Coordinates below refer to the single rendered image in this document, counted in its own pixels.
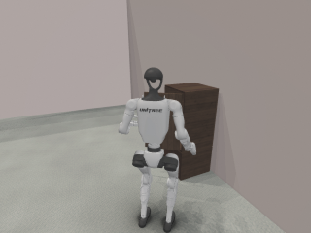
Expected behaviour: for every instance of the robot right upper arm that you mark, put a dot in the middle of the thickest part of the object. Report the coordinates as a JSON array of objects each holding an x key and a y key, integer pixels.
[{"x": 176, "y": 108}]

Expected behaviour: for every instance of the robot right hand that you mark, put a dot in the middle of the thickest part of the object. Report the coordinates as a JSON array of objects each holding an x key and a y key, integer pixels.
[{"x": 193, "y": 152}]

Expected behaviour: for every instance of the robot left hand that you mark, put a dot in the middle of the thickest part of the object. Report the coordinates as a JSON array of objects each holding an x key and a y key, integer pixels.
[{"x": 134, "y": 123}]

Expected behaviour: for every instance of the robot right foot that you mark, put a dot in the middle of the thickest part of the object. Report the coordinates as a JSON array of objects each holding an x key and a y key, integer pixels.
[{"x": 168, "y": 225}]

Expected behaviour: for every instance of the robot head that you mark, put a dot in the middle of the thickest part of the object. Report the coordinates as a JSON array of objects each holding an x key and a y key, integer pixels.
[{"x": 153, "y": 74}]

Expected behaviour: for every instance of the robot left upper arm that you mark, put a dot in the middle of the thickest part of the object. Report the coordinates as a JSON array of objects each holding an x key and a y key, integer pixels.
[{"x": 130, "y": 107}]

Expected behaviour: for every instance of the cupboard door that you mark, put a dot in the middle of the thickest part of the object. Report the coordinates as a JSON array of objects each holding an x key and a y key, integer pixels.
[{"x": 170, "y": 142}]

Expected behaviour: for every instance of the robot right forearm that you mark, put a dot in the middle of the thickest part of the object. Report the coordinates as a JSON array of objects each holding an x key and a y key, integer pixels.
[{"x": 187, "y": 144}]

